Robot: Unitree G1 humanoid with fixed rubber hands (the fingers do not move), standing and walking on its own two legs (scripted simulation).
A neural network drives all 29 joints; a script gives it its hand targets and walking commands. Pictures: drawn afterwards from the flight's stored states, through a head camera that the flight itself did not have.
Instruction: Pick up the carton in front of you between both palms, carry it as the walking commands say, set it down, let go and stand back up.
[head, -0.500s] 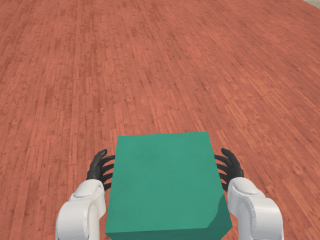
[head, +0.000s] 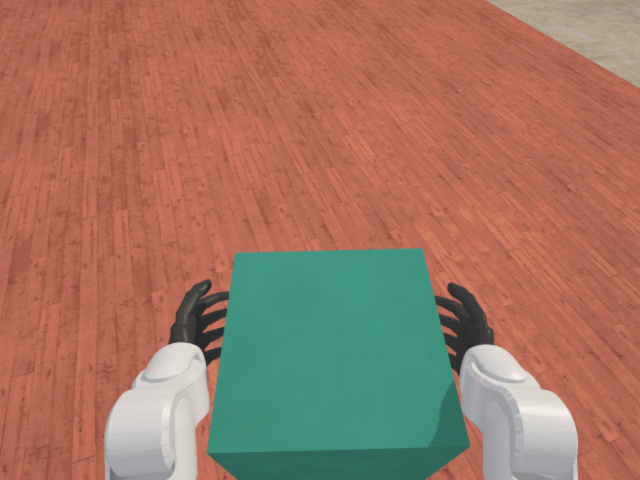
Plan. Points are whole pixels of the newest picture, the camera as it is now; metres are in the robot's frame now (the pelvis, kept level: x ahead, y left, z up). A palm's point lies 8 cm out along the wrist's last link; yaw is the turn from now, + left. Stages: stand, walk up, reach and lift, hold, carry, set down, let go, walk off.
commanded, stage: carry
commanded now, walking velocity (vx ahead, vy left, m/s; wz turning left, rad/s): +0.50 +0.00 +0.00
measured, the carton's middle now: (331, 379) +0.25 -0.01 +0.01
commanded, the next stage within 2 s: none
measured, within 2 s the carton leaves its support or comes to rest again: neither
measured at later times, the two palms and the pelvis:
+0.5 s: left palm (246, 171) +0.57 +0.12 +0.06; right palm (422, 167) +0.60 -0.18 +0.05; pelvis +0.34 -0.05 +0.00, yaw +4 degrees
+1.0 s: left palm (236, 63) +0.93 +0.17 +0.08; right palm (372, 64) +0.92 -0.13 +0.08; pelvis +0.68 +0.02 +0.00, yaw +0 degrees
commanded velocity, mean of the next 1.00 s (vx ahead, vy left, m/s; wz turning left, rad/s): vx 0.50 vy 0.00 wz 0.00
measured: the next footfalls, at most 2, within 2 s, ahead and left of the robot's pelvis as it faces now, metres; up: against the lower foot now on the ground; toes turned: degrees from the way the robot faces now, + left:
right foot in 0.32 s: +0.42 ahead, -0.13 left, +0.00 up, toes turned -9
left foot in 0.82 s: +0.74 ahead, +0.10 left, +0.00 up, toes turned +13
